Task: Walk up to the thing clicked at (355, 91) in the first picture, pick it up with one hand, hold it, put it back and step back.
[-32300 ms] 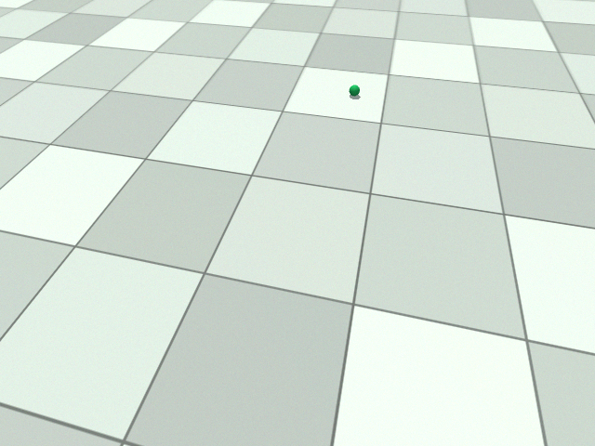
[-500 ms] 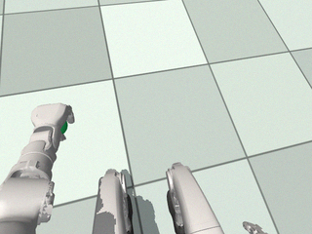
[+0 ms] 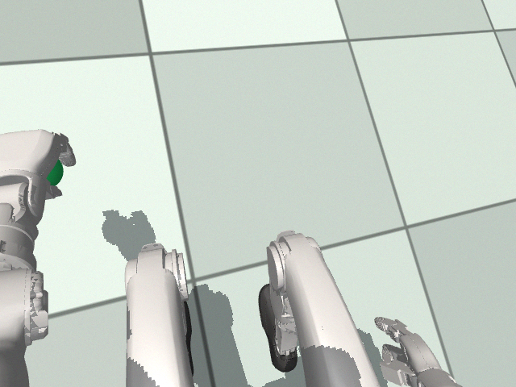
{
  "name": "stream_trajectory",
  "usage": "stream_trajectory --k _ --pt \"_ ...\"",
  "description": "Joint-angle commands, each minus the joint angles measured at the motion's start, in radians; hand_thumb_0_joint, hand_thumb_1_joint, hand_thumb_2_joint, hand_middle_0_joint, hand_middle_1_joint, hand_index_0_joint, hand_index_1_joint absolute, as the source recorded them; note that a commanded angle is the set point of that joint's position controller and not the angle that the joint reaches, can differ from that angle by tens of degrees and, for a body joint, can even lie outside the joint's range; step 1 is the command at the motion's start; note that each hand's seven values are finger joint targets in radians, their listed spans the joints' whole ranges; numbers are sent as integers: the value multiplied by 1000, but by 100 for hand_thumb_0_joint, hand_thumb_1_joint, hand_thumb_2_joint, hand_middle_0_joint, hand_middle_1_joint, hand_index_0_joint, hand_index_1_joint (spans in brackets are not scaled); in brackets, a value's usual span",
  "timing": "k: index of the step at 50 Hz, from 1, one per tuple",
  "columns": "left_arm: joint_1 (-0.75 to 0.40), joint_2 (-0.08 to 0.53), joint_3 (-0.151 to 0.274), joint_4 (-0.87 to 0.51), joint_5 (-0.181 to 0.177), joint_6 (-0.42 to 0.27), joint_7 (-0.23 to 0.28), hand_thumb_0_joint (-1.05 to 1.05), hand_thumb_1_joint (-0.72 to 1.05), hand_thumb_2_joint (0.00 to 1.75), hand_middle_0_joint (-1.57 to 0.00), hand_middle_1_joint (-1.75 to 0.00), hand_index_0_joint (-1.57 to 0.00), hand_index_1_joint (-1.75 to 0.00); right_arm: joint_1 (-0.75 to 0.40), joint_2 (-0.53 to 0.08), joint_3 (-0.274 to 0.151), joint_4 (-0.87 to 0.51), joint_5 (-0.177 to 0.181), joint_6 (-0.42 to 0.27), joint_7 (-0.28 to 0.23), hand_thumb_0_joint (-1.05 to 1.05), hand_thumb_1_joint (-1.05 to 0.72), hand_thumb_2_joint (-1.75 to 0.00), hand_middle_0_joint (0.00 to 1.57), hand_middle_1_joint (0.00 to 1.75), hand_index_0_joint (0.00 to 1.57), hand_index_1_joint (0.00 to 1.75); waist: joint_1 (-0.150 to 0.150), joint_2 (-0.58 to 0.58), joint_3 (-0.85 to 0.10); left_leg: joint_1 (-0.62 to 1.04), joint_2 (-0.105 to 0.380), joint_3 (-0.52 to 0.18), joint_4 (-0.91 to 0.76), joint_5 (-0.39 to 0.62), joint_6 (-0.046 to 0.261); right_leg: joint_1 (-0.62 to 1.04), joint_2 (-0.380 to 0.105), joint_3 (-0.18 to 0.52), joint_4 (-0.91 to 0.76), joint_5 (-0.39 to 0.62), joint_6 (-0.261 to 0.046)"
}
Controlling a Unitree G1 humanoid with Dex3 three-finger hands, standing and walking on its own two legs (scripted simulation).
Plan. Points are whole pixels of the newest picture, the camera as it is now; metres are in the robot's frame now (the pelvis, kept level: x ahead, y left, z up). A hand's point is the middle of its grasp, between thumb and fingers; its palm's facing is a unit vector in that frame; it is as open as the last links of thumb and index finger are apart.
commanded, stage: crouch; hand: left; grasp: from above
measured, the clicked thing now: (39, 170) +0.45 +0.34 -0.19
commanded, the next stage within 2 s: lower in 0.70 s
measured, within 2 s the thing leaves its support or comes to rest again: neither
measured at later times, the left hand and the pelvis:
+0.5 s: hand (57, 178) +0.45 +0.32 -0.23, palm faces -0.46 -0.07 -0.89, open 7.1 cm; pelvis -0.01 +0.00 -0.07, yaw -3 degrees
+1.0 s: hand (60, 181) +0.45 +0.33 -0.27, palm faces -0.48 -0.09 -0.87, open 7.1 cm; pelvis -0.01 +0.00 -0.09, yaw -5 degrees
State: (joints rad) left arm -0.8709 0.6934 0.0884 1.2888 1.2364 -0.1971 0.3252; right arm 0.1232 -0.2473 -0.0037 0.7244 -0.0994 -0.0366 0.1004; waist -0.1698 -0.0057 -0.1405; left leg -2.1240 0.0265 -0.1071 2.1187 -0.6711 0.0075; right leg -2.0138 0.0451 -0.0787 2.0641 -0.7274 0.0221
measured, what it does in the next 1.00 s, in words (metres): lowers itself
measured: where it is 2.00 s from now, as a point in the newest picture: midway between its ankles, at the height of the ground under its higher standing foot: (230, 348)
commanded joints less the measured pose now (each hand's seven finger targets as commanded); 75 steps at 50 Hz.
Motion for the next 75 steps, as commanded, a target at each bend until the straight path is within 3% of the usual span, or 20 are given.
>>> stream_trajectory --k 1,4,12,13,14,16,20,23,33,36,37,38,41,44,53,56,63,68,70,75 --pt "-368 304 47 -153 -1 -18 50 0 70 49 -94 -73 -102 -64 240 -225 -72 -1 -5 -1 -4 0 -91 -90 20 30 20 30 -1 304 -691 616 -3 43 -167 300 18 206 25 -36 -182 312 -65" --pt "-355 290 38 -89 1 -21 52 0 68 49 -92 -74 -101 -65 237 -225 -64 -5 -12 1 3 0 -91 -90 20 30 20 30 -19 287 -660 566 -4 46 -133 284 22 203 28 -39 -162 310 -61" --pt "-393 356 53 -40 13 -26 47 0 67 46 -90 -71 -99 -62 218 -248 -36 -13 -18 9 13 0 -90 -90 20 30 20 30 -16 319 -639 524 1 19 -101 226 13 133 32 -67 -78 268 -65" --pt "-415 364 53 -44 13 -31 45 0 68 46 -91 -72 -100 -62 219 -255 -34 -18 -20 9 14 0 -90 -90 20 30 20 30 -38 329 -635 514 2 12 -93 211 11 119 31 -74 -67 259 -64" --pt "-408 371 54 -30 14 -32 42 0 67 47 -91 -70 -99 -62 219 -261 -32 -17 -19 9 14 0 -90 -90 20 30 20 30 -33 325 -622 517 4 2 -95 200 9 101 27 -77 -56 249 -65" --pt "-438 409 61 -25 19 -36 46 0 66 47 -91 -70 -99 -61 208 -261 -23 -17 -21 12 13 0 -90 -90 20 30 20 30 -35 344 -600 471 3 13 -78 154 11 89 31 -76 -49 224 -66" --pt "-425 416 63 4 20 -45 44 0 66 47 -90 -70 -98 -61 213 -261 -1 -14 -30 11 14 0 -90 -90 20 30 20 30 -48 323 -575 420 -1 20 -48 129 13 96 32 -82 -34 208 -62" --pt "-437 458 65 25 24 -52 44 0 62 47 -89 -69 -96 -61 203 -263 10 -14 -30 13 11 0 -90 -90 20 30 20 30 -47 313 -568 378 -1 30 -18 110 19 96 41 -79 -33 195 -60" --pt "-418 511 88 19 21 -71 43 0 62 52 -89 -72 -96 -64 205 -275 35 -7 -41 20 11 0 -90 -90 20 30 20 30 -43 332 -573 350 2 25 34 154 18 106 48 -97 9 233 -55" --pt "-404 493 70 28 21 -70 33 0 66 51 -92 -71 -99 -63 209 -282 36 -9 -43 21 15 0 -91 -90 20 30 20 30 -55 327 -549 364 8 11 41 174 16 85 48 -107 25 251 -56" --pt "-404 494 68 13 17 -71 30 0 65 49 -91 -69 -98 -62 201 -281 38 -6 -41 24 14 0 -91 -90 20 30 20 30 -46 335 -554 370 8 13 43 181 16 77 50 -105 26 255 -57" --pt "-414 505 73 9 15 -72 29 0 64 48 -90 -71 -98 -63 204 -287 37 -12 -42 24 14 0 -91 -90 20 30 20 30 -59 339 -545 367 8 11 50 183 17 77 48 -106 24 259 -54" --pt "-391 510 83 -5 16 -78 33 0 62 47 -91 -69 -98 -62 200 -285 37 -12 -44 29 15 0 -91 -90 20 30 20 30 -41 364 -562 379 8 12 54 199 13 77 49 -109 38 269 -56" --pt "-373 492 68 27 15 -80 29 0 66 50 -95 -68 -101 -62 196 -287 48 -13 -47 32 20 0 -91 -90 20 30 20 30 -60 327 -525 357 10 3 73 216 17 67 52 -114 45 281 -54" --pt "-411 552 101 55 28 -127 75 0 70 51 -96 -72 -103 -65 182 -296 79 -25 -69 31 25 0 -91 -90 20 30 20 30 -78 347 -506 320 11 -4 109 203 17 80 59 -129 65 274 -50" --pt "-430 590 117 49 56 -135 95 0 73 52 -99 -70 -105 -63 178 -304 85 -22 -76 27 24 0 -90 -90 20 30 20 30 -75 384 -531 348 14 -3 121 203 14 82 63 -132 76 277 -50" --pt "-406 568 104 136 70 -116 143 0 73 52 -97 -70 -104 -62 165 -316 96 -23 -87 8 25 0 -89 -89 20 30 20 30 -94 394 -473 342 17 -21 119 183 8 17 64 -156 106 258 -54" --pt "-409 585 92 141 70 -100 157 0 70 54 -96 -70 -102 -64 158 -318 113 -27 -95 -4 27 0 -90 -89 20 30 20 30 -96 407 -487 342 20 -23 135 208 10 41 70 -157 106 288 -51" --pt "-393 576 89 166 60 -94 161 0 71 54 -96 -71 -103 -64 158 -320 116 -28 -94 -12 27 0 -89 -89 20 30 20 30 -105 389 -450 324 22 -29 133 201 8 34 68 -162 112 281 -51" --pt "-401 611 102 155 53 -92 167 0 71 54 -97 -70 -103 -63 159 -330 131 -32 -102 -26 30 0 -90 -89 20 30 20 30 -115 403 -459 331 25 -33 140 211 6 62 71 -166 115 295 -49"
